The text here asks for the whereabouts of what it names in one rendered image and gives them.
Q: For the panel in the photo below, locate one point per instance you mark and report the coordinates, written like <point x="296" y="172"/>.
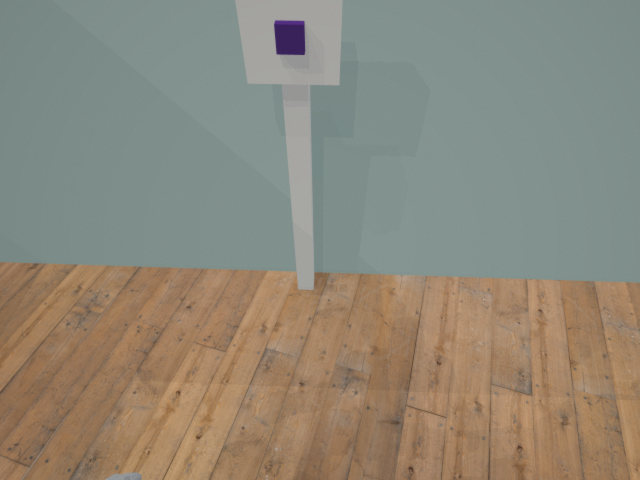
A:
<point x="319" y="66"/>

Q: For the button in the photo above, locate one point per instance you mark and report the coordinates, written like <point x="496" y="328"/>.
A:
<point x="289" y="37"/>

